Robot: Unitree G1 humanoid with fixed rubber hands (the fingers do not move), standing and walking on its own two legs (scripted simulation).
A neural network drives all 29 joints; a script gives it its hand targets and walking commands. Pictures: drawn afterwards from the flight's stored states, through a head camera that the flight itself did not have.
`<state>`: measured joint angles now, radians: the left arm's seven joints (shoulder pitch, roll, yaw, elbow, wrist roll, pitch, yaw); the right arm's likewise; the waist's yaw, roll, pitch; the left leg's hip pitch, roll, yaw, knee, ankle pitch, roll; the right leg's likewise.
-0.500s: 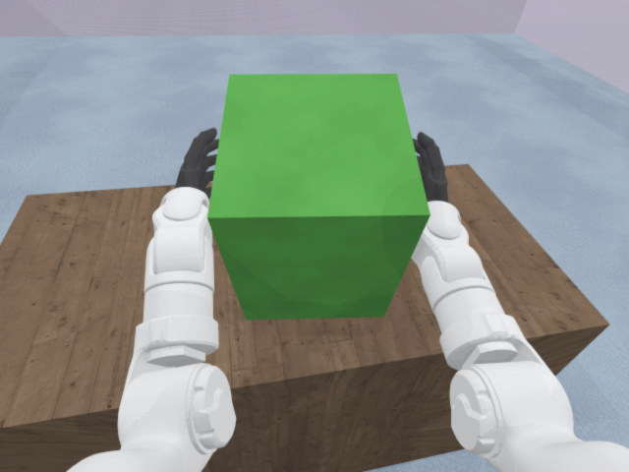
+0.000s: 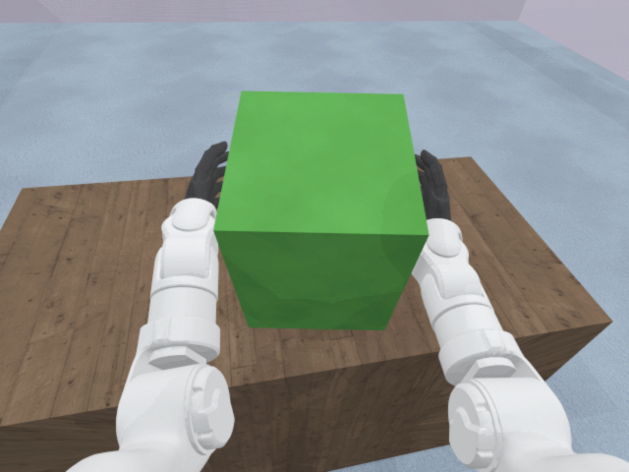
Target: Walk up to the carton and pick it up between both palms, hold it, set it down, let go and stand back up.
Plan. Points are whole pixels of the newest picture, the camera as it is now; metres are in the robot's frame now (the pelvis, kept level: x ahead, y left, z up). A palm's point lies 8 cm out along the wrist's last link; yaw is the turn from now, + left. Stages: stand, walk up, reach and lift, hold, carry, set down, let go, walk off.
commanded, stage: set down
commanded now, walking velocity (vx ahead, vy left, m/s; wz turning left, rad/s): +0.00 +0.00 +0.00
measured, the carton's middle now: (319, 221) +0.40 -0.01 +0.12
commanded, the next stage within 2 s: none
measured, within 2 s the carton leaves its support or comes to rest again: neither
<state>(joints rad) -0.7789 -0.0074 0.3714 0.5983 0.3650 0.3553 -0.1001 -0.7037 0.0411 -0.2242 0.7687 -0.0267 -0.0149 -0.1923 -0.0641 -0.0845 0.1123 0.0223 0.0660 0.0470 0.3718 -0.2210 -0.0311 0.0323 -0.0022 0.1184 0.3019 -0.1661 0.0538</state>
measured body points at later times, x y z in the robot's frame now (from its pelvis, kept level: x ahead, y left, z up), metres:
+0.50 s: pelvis +0.00 +0.00 +0.00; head +0.00 +0.04 +0.45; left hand +0.43 +0.14 +0.12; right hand +0.39 -0.16 +0.12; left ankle +0.00 +0.13 -0.75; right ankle +0.02 -0.16 -0.75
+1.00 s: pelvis +0.01 +0.00 +0.00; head +0.04 +0.04 +0.45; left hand +0.44 +0.13 +0.08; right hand +0.39 -0.16 +0.09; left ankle +0.00 +0.13 -0.75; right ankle +0.02 -0.16 -0.75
